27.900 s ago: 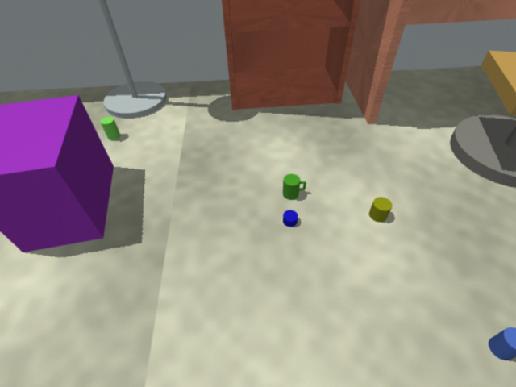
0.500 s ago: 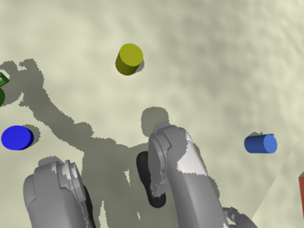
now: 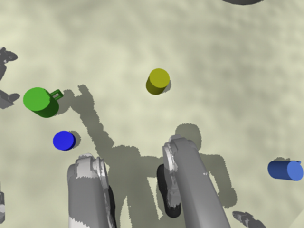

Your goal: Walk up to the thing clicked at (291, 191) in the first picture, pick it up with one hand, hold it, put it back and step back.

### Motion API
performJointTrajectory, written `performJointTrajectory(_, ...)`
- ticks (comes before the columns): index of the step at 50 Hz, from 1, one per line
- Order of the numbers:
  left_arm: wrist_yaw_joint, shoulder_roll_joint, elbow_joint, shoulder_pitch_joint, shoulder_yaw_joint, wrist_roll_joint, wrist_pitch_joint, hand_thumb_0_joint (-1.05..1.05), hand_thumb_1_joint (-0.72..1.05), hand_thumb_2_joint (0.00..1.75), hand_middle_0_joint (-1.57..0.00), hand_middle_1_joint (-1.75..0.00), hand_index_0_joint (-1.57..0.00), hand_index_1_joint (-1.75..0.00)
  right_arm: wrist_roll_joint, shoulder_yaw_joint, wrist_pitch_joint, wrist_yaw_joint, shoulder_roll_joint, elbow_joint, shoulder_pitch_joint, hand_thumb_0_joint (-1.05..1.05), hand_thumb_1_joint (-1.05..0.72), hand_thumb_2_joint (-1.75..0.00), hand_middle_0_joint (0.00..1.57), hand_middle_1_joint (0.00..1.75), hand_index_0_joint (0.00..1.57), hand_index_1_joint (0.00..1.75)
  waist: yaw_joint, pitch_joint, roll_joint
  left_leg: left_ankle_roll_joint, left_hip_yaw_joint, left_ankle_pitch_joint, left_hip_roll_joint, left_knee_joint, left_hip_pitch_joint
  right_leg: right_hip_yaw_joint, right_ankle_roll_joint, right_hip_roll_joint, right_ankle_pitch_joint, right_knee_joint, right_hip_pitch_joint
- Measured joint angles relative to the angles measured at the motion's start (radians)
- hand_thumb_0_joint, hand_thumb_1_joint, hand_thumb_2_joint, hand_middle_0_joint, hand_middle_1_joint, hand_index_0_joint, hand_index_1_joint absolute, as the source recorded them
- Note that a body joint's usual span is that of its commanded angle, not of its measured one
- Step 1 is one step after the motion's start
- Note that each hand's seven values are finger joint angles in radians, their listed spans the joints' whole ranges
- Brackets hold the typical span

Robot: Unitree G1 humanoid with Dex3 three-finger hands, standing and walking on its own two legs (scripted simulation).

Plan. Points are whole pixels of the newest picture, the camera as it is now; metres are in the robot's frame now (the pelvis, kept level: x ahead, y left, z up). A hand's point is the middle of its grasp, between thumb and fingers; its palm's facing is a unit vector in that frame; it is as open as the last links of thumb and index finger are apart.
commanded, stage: home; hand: left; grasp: from above
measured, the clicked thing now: (46, 101) +0.54 +0.30 -0.36
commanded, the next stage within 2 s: none
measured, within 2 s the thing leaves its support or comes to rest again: neither
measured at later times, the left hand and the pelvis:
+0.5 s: hand out of the picture +0.31 +0.22 +0.09, palm faces -0.03 -0.90 -0.43, open 7.4 cm; pelvis +0.03 -0.01 +0.19, yaw +6 degrees
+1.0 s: hand out of the picture +0.22 +0.18 +0.26, palm faces +0.18 -0.96 -0.20, open 7.4 cm; pelvis +0.08 -0.02 +0.30, yaw +7 degrees
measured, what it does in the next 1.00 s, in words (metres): rises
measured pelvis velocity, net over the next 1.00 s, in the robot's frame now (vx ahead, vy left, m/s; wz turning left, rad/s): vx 0.08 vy -0.02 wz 0.13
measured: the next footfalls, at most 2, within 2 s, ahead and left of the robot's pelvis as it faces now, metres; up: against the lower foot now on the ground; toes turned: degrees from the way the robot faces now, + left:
none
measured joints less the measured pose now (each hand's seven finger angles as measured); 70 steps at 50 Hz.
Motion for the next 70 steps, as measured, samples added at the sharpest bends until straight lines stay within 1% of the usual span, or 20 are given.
performJointTrajectory(2,-0.001,-0.039,-0.074,0.08,0.002,-0.08,0.027,0.0,0.28,0.9,-0.23,-0.52,-0.21,-0.54,0.014,-0.018,0.0,-0.006,0.004,0.01,-0.016,0.0,-0.9,-0.89,0.21,0.3,0.2,0.3,0.023,-0.019,-0.007,-0.002,0.008,0.001,0.003,-0.05,0.055,0.006,0.002,0.001,0.002,-0.043,0.048)
performJointTrajectory(4,0.005,-0.076,-0.135,0.152,-0.003,-0.149,0.058,0.0,0.37,0.89,-0.22,-0.49,-0.21,-0.5,0.025,-0.035,-0.007,-0.013,0.012,0.016,-0.034,0.0,-0.9,-0.89,0.21,0.3,0.2,0.3,0.044,-0.036,-0.015,-0.005,0.012,0.005,0.004,-0.101,0.112,0.008,0.002,0.0,0.005,-0.089,0.101)
performJointTrajectory(7,0.023,-0.129,-0.202,0.247,-0.02,-0.237,0.102,0.0,0.53,0.89,-0.22,-0.42,-0.21,-0.43,0.038,-0.053,-0.031,-0.023,0.025,0.018,-0.061,0.0,-0.9,-0.89,0.21,0.3,0.2,0.3,0.071,-0.058,-0.024,-0.011,0.014,0.013,0.005,-0.179,0.204,0.007,-0.001,-0.001,0.01,-0.16,0.189)
performJointTrajectory(10,0.043,-0.182,-0.243,0.329,-0.047,-0.314,0.145,0.0,0.66,0.89,-0.22,-0.38,-0.21,-0.38,0.049,-0.061,-0.066,-0.036,0.037,0.018,-0.086,0.0,-0.9,-0.89,0.21,0.3,0.2,0.3,0.09,-0.072,-0.03,-0.018,0.016,0.022,0.006,-0.258,0.303,0.007,-0.006,-0.002,0.017,-0.232,0.284)
performJointTrajectory(13,0.064,-0.237,-0.283,0.411,-0.07,-0.388,0.186,0.0,0.76,0.89,-0.22,-0.35,-0.21,-0.35,0.057,-0.063,-0.104,-0.05,0.049,0.011,-0.105,0.0,-0.9,-0.9,0.21,0.3,0.2,0.3,0.101,-0.079,-0.031,-0.023,0.019,0.033,0.008,-0.337,0.404,0.006,-0.01,-0.002,0.025,-0.305,0.381)
performJointTrajectory(16,0.09,-0.295,-0.327,0.486,-0.086,-0.466,0.224,0.0,0.82,0.89,-0.22,-0.33,-0.21,-0.33,0.065,-0.062,-0.14,-0.065,0.06,0.008,-0.116,0.0,-0.9,-0.9,0.21,0.3,0.2,0.3,0.107,-0.084,-0.029,-0.027,0.022,0.046,0.009,-0.416,0.503,0.006,-0.013,-0.002,0.035,-0.379,0.476)
performJointTrajectory(22,0.143,-0.392,-0.407,0.616,-0.085,-0.612,0.289,0.01,0.88,0.9,-0.22,-0.31,-0.21,-0.31,0.075,-0.049,-0.192,-0.098,0.081,0.015,-0.117,0.0,-0.9,-0.9,0.21,0.3,0.2,0.3,0.105,-0.08,-0.028,-0.035,0.029,0.072,0.015,-0.567,0.696,0.008,-0.021,0.002,0.058,-0.519,0.662)
performJointTrajectory(25,0.159,-0.425,-0.451,0.679,-0.081,-0.678,0.325,0.01,0.89,0.9,-0.21,-0.31,-0.21,-0.31,0.077,-0.045,-0.21,-0.115,0.089,0.019,-0.106,0.0,-0.9,-0.9,0.21,0.3,0.2,0.3,0.105,-0.07,-0.028,-0.038,0.031,0.088,0.02,-0.645,0.792,0.007,-0.025,0.007,0.074,-0.594,0.756)
performJointTrajectory(29,0.171,-0.463,-0.525,0.774,-0.078,-0.754,0.381,0.01,0.9,0.9,-0.21,-0.3,-0.21,-0.31,0.08,-0.038,-0.23,-0.14,0.094,0.022,-0.075,0.0,-0.9,-0.9,0.21,0.3,0.2,0.3,0.106,-0.06,-0.027,-0.043,0.033,0.112,0.026,-0.752,0.921,0.006,-0.029,0.012,0.098,-0.7,0.883)
performJointTrajectory(32,0.178,-0.492,-0.585,0.852,-0.076,-0.803,0.42,0.01,0.9,0.9,-0.21,-0.3,-0.2,-0.3,0.081,-0.031,-0.244,-0.164,0.093,0.023,-0.044,0.01,-0.9,-0.9,0.21,0.3,0.2,0.3,0.109,-0.06,-0.024,-0.046,0.033,0.128,0.03,-0.83,1.016,0.004,-0.032,0.015,0.113,-0.777,0.978)
performJointTrajectory(35,0.182,-0.519,-0.643,0.929,-0.075,-0.845,0.456,0.01,0.9,0.9,-0.21,-0.3,-0.2,-0.3,0.081,-0.025,-0.257,-0.189,0.093,0.022,-0.014,0.01,-0.9,-0.9,0.21,0.3,0.2,0.3,0.11,-0.061,-0.019,-0.048,0.032,0.142,0.032,-0.903,1.11,0.0,-0.034,0.018,0.127,-0.852,1.074)
performJointTrajectory(38,0.181,-0.541,-0.704,1.004,-0.077,-0.875,0.484,0.01,0.9,0.9,-0.21,-0.3,-0.2,-0.3,0.079,-0.021,-0.272,-0.211,0.093,0.013,0.015,0.01,-0.9,-0.9,0.21,0.3,0.2,0.3,0.113,-0.06,-0.016,-0.049,0.032,0.156,0.034,-0.973,1.2,-0.001,-0.036,0.02,0.14,-0.922,1.165)
performJointTrajectory(41,0.177,-0.558,-0.775,1.084,-0.083,-0.891,0.505,0.01,0.91,0.9,-0.21,-0.3,-0.2,-0.3,0.076,-0.021,-0.289,-0.228,0.094,-0.001,0.04,0.01,-0.9,-0.9,0.21,0.3,0.2,0.3,0.118,-0.063,-0.012,-0.05,0.033,0.17,0.036,-1.037,1.281,-0.003,-0.037,0.022,0.154,-0.987,1.247)
performJointTrajectory(46,0.165,-0.572,-0.893,1.213,-0.103,-0.896,0.525,0.01,0.91,0.9,-0.21,-0.3,-0.2,-0.3,0.069,-0.025,-0.319,-0.248,0.095,-0.023,0.062,0.01,-0.9,-0.9,0.21,0.3,0.2,0.3,0.13,-0.074,0.0,-0.05,0.034,0.186,0.036,-1.116,1.38,-0.004,-0.037,0.023,0.169,-1.066,1.347)
performJointTrajectory(50,0.152,-0.578,-0.949,1.277,-0.113,-0.893,0.532,0.01,0.91,0.9,-0.21,-0.3,-0.2,-0.3,0.063,-0.03,-0.339,-0.257,0.096,-0.034,0.058,0.01,-0.9,-0.9,0.21,0.3,0.2,0.3,0.142,-0.079,0.006,-0.049,0.033,0.191,0.033,-1.147,1.426,-0.005,-0.035,0.02,0.172,-1.097,1.394)
performJointTrajectory(54,0.138,-0.577,-0.966,1.301,-0.117,-0.887,0.536,0.01,0.91,0.9,-0.21,-0.3,-0.2,-0.3,0.058,-0.031,-0.359,-0.26,0.096,-0.037,0.043,0.01,-0.9,-0.9,0.21,0.3,0.2,0.3,0.155,-0.074,0.002,-0.049,0.033,0.194,0.029,-1.16,1.45,-0.006,-0.035,0.016,0.171,-1.105,1.418)
performJointTrajectory(60,0.124,-0.573,-0.945,1.279,-0.116,-0.876,0.532,0.01,0.91,0.9,-0.2,-0.3,-0.2,-0.3,0.048,-0.031,-0.387,-0.259,0.095,-0.033,0.021,0.01,-0.9,-0.9,0.21,0.3,0.2,0.3,0.164,-0.056,-0.011,-0.05,0.03,0.193,0.026,-1.157,1.456,-0.009,-0.036,0.012,0.167,-1.098,1.423)
performJointTrajectory(70,0.126,-0.57,-0.958,1.275,-0.12,-0.873,0.525,0.01,0.91,0.9,-0.2,-0.3,-0.2,-0.3,0.044,-0.032,-0.393,-0.252,0.094,-0.015,0.034,0.01,-0.9,-0.9,0.21,0.3,0.21,0.3,0.16,-0.044,-0.015,-0.049,0.032,0.191,0.029,-1.156,1.458,-0.006,-0.034,0.016,0.168,-1.103,1.427)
